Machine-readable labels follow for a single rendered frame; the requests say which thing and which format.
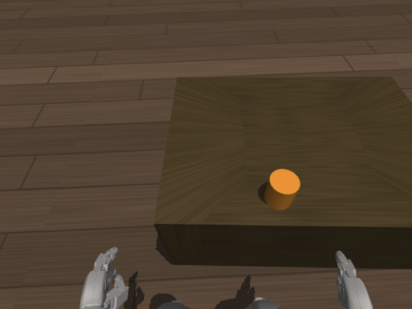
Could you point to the right robot hand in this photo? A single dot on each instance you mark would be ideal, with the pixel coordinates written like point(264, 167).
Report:
point(352, 291)

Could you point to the can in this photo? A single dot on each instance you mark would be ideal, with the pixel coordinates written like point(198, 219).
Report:
point(282, 188)

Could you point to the left robot hand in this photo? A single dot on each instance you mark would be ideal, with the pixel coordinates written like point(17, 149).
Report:
point(96, 286)

